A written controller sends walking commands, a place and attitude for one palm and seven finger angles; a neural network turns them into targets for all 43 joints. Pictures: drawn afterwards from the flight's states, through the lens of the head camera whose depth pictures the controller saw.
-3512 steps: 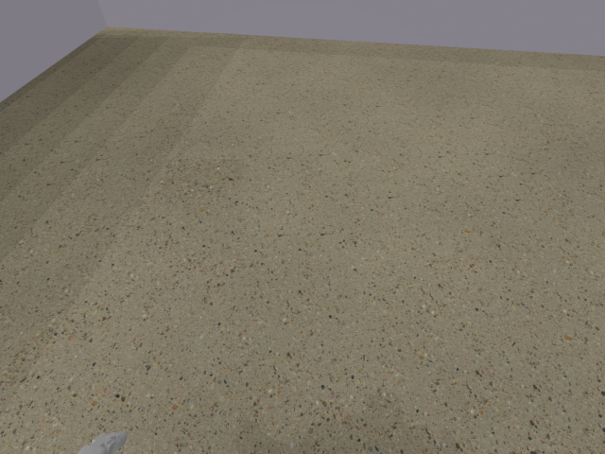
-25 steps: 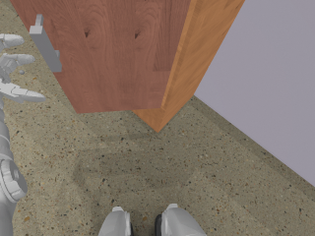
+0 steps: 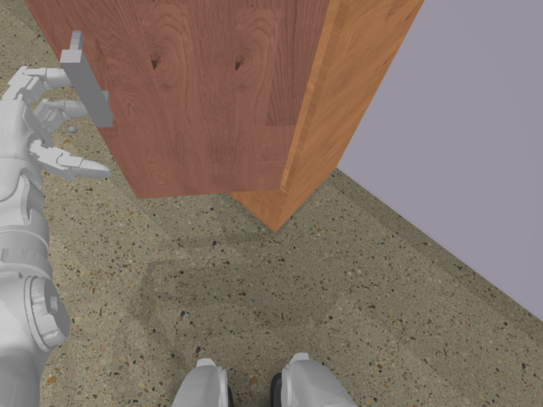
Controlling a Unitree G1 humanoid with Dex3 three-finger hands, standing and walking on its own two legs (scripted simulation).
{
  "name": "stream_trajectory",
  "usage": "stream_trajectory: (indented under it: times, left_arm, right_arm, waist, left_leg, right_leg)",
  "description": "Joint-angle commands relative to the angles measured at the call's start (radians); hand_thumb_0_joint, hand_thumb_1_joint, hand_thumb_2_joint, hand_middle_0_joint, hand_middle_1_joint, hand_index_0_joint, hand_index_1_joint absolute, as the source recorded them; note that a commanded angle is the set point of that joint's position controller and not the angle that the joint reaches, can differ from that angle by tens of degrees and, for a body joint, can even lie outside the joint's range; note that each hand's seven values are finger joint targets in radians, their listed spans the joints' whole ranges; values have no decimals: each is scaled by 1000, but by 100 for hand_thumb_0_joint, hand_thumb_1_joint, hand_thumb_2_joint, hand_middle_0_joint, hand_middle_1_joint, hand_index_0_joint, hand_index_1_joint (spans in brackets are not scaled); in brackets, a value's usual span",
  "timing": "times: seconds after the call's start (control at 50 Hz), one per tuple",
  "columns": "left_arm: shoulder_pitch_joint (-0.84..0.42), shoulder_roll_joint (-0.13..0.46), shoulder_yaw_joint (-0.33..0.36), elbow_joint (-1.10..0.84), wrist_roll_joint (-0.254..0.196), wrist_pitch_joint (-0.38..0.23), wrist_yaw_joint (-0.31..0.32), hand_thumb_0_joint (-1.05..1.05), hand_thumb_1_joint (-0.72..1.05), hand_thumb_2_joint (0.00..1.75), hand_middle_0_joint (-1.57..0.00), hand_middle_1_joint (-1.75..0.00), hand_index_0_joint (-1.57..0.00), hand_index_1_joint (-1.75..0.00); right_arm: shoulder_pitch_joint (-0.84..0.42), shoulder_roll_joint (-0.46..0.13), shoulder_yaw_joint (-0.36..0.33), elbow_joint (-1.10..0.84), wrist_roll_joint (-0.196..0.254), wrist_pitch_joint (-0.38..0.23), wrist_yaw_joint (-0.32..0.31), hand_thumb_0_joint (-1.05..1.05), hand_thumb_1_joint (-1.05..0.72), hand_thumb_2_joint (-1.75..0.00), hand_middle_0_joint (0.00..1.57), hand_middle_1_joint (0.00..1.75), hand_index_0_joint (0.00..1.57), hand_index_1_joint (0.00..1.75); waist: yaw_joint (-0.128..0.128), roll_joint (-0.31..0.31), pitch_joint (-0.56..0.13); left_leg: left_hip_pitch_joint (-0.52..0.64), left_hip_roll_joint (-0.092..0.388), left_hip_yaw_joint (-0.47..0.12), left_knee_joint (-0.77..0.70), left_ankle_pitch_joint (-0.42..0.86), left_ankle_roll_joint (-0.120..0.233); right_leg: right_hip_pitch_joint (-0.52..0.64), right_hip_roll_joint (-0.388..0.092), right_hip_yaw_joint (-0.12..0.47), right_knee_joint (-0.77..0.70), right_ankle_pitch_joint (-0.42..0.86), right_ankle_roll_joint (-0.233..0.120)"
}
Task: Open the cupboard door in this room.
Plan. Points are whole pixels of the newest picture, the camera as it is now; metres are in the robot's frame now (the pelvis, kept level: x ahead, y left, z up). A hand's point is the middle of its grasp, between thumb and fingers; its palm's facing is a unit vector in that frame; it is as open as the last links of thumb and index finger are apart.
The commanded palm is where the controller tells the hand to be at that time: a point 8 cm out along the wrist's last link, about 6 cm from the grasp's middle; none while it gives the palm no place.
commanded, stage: slide the fingers in behind the handle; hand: left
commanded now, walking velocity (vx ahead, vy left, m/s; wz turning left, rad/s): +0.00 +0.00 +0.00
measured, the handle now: (91, 81) +0.57 +0.24 +0.07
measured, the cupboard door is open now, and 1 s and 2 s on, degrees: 48 50 50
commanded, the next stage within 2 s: move the hooked fingers beside the handle in 0.98 s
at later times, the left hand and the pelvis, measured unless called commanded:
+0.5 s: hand (79, 134) +0.48 +0.24 +0.06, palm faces +0.11 -0.99 +0.00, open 14.3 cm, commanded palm +0.46 +0.25 +0.06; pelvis +0.00 +0.00 +0.00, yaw +1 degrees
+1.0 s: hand (84, 140) +0.47 +0.23 +0.06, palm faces +0.15 -0.99 -0.02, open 14.6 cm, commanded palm +0.46 +0.23 +0.06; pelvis +0.00 +0.00 +0.00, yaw +3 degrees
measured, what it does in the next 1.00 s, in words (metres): stands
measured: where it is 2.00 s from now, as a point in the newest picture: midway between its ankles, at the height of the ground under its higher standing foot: outside the picture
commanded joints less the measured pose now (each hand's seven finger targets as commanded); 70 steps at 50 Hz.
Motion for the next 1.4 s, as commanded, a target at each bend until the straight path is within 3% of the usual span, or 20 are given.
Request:
stream_trajectory:
  times: [0.0, 0.06, 0.24, 0.28, 0.3, 0.34, 0.4, 0.44, 0.46, 0.54, 0.58, 0.62, 0.66, 0.7, 0.72, 0.76, 0.8, 0.88, 0.98, 1.38]
  left_arm:
    - [-398, 222, 5, -195, -34, -70, 4, 0, -50, 30, -30, -120, -30, -120]
    - [-410, 236, 15, -212, -23, -69, 19, 0, -50, 30, -30, -120, -30, -120]
    - [-406, 122, -60, -237, -22, -77, 37, 0, -50, 30, -30, -120, -30, -120]
    - [-404, 145, -45, -270, -20, -85, 43, 0, -50, 30, -30, -120, -30, -120]
    - [-394, 89, -88, -262, -20, -83, 42, 0, -50, 30, -30, -120, -30, -120]
    - [-427, 63, -107, -255, -23, -87, 48, 0, -50, 30, -30, -120, -30, -120]
    - [-443, 57, -117, -275, -16, -95, 61, 0, -50, 30, -30, -120, -30, -120]
    - [-443, -14, -165, -312, -23, -104, 64, 0, -50, 30, -30, -120, -30, -120]
    - [-421, 12, -142, -309, -21, -107, 70, 0, -50, 30, -30, -120, -30, -120]
    - [-474, -74, -214, -314, -23, -114, 84, 0, -50, 30, -30, -120, -30, -120]
    - [-504, -113, -248, -308, -15, -118, 95, 0, -50, 30, -30, -120, -30, -120]
    - [-496, -58, -203, -291, -9, -125, 105, 0, -50, 30, -30, -120, -30, -120]
    - [-495, -58, -207, -278, -4, -132, 108, 0, -50, 30, -30, -120, -30, -120]
    - [-526, -126, -269, -272, -1, -133, 102, 0, -50, 30, -30, -120, -30, -120]
    - [-539, -122, -262, -269, -3, -134, 103, 0, -50, 30, -30, -120, -30, -120]
    - [-528, -55, -210, -270, -3, -141, 105, 0, -50, 30, -30, -120, -30, -120]
    - [-545, -117, -263, -282, -4, -140, 100, 0, -50, 30, -30, -120, -30, -120]
    - [-565, -100, -255, -296, -8, -146, 97, 0, -50, 30, -30, -120, -30, -120]
    - [-565, -158, -305, -296, -12, -145, 98, 0, -50, 30, -30, -120, -30, -120]
    - [-505, 25, -162, -244, -26, -136, 49, 0, -50, 30, -30, -120, -30, -120]
  right_arm:
    - [169, -192, -71, -38, -1, -16, -13, 0, -90, -90, 20, 30, 20, 30]
    - [171, -194, -73, -35, -3, -18, -12, 0, -90, -90, 20, 30, 20, 30]
    - [173, -183, -80, -27, -7, -20, -1, 0, -90, -90, 20, 30, 20, 30]
    - [170, -185, -83, -25, -7, -17, 0, 0, -90, -90, 20, 30, 20, 30]
    - [163, -178, -83, -28, -5, -19, 4, 0, -90, -90, 20, 30, 20, 30]
    - [163, -178, -83, -17, -7, -20, 3, 0, -90, -90, 20, 30, 20, 30]
    - [159, -178, -87, -12, -8, -22, 6, 0, -90, -90, 20, 30, 20, 30]
    - [163, -169, -92, -13, -11, -26, 11, 0, -90, -90, 20, 30, 20, 30]
    - [162, -173, -95, -5, -12, -25, 12, 0, -90, -90, 20, 30, 20, 30]
    - [152, -168, -95, 1, -11, -29, 16, 0, -90, -90, 20, 30, 20, 30]
    - [142, -164, -97, 11, -11, -34, 19, 0, -90, -90, 20, 30, 20, 30]
    - [146, -173, -99, 18, -14, -38, 16, 0, -90, -90, 20, 30, 20, 30]
    - [144, -170, -95, 22, -15, -39, 15, 0, -90, -90, 20, 30, 20, 30]
    - [133, -161, -93, 22, -13, -43, 17, 0, -90, -90, 20, 30, 20, 30]
    - [135, -164, -94, 28, -16, -46, 17, 0, -90, -90, 20, 30, 20, 30]
    - [144, -173, -97, 30, -16, -47, 14, 0, -90, -90, 20, 30, 20, 30]
    - [138, -165, -95, 26, -17, -51, 17, 0, -90, -90, 20, 30, 20, 30]
    - [139, -170, -97, 34, -18, -54, 15, 0, -90, -90, 20, 30, 20, 30]
    - [136, -166, -98, 42, -16, -58, 16, 0, -90, -90, 20, 30, 20, 30]
    - [125, -173, -82, 28, -5, -56, 1, 0, -90, -90, 20, 30, 20, 30]
  waist:
    - [-17, 125, -466]
    - [-8, 151, -476]
    - [-21, 145, -466]
    - [-5, 166, -505]
    - [-14, 178, -489]
    - [-30, 150, -443]
    - [-25, 172, -462]
    - [-31, 195, -493]
    - [-16, 194, -501]
    - [-48, 148, -457]
    - [-55, 177, -448]
    - [-45, 143, -449]
    - [-44, 152, -457]
    - [-60, 176, -428]
    - [-61, 160, -425]
    - [-44, 163, -471]
    - [-56, 168, -487]
    - [-54, 179, -495]
    - [-72, 159, -488]
    - [-41, 129, -458]
  left_leg:
    - [420, 11, -123, -114, 464, -49]
    - [428, 9, -124, -120, 474, -53]
    - [481, 14, -134, -122, 510, -58]
    - [503, 14, -136, -121, 554, -67]
    - [506, 13, -134, -121, 543, -68]
    - [498, 17, -142, -125, 522, -67]
    - [521, 16, -147, -130, 526, -74]
    - [589, 21, -158, -125, 613, -86]
    - [600, 25, -165, -125, 642, -95]
    - [590, 25, -178, -135, 583, -92]
    - [591, 21, -177, -139, 528, -93]
    - [568, 17, -179, -141, 502, -90]
    - [567, 13, -174, -136, 517, -87]
    - [570, 13, -177, -138, 495, -89]
    - [568, 14, -184, -140, 482, -89]
    - [581, 12, -182, -134, 509, -90]
    - [589, 10, -180, -130, 515, -87]
    - [599, 11, -185, -130, 529, -90]
    - [605, 11, -185, -130, 536, -89]
    - [449, -11, -128, -122, 438, -44]
  right_leg:
    - [131, 14, 55, -83, 273, 7]
    - [130, 11, 54, -79, 274, 5]
    - [100, 15, 45, -86, 271, 1]
    - [118, 14, 45, -82, 293, 1]
    - [98, 14, 43, -86, 280, 2]
    - [75, 14, 38, -89, 261, 1]
    - [74, 13, 37, -89, 257, -1]
    - [48, 15, 30, -88, 270, -2]
    - [49, 15, 29, -87, 275, -2]
    - [30, 16, 22, -92, 245, -2]
    - [7, 13, 22, -96, 219, 0]
    - [26, 11, 25, -96, 217, -4]
    - [29, 9, 28, -93, 229, -5]
    - [-1, 8, 28, -94, 212, -5]
    - [-1, 8, 24, -92, 207, -6]
    - [21, 8, 29, -88, 221, -8]
    - [15, 8, 28, -89, 226, -5]
    - [19, 7, 27, -89, 231, -7]
    - [13, 9, 25, -96, 239, -3]
    - [136, 5, 62, -99, 287, -2]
